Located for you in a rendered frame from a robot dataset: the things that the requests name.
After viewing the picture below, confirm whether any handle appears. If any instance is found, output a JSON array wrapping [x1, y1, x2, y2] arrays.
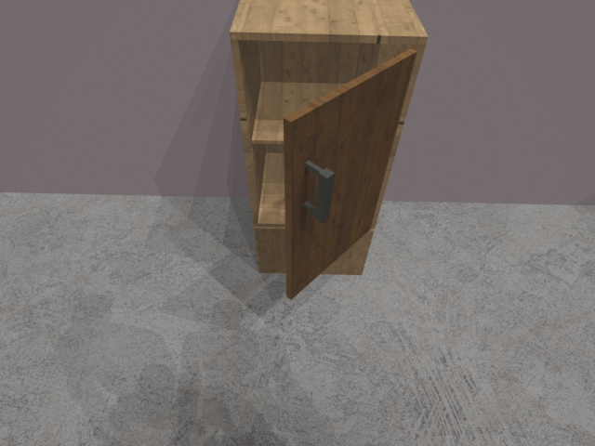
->
[[303, 161, 335, 224]]

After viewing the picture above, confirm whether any cupboard door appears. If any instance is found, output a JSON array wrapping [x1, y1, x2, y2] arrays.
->
[[284, 48, 417, 300]]

